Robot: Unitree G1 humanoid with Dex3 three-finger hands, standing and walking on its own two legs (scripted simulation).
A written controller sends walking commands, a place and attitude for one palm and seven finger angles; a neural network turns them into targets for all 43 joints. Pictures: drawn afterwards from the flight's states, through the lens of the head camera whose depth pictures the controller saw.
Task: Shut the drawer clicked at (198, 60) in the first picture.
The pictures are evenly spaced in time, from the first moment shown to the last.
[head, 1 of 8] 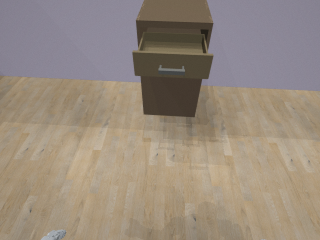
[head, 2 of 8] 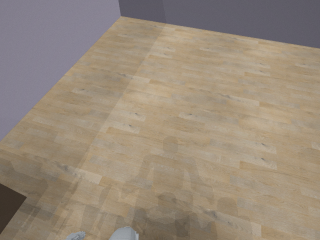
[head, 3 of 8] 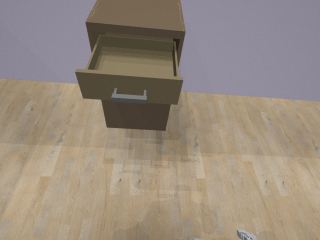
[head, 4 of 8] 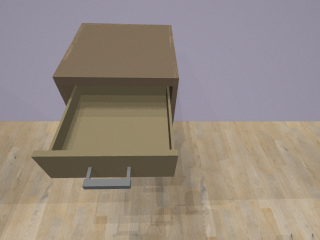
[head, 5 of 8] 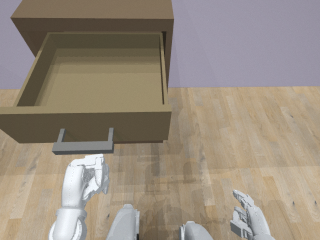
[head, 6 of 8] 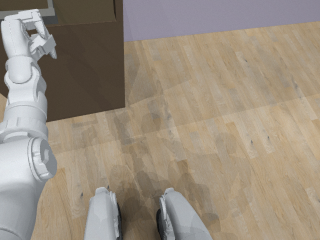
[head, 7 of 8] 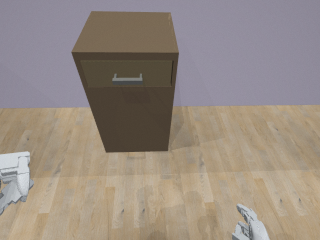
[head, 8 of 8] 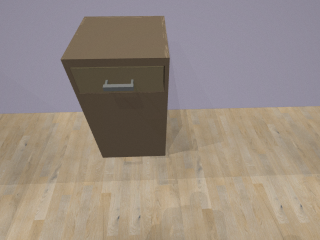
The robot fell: no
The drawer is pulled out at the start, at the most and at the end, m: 0.30 0.30 0.00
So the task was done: yes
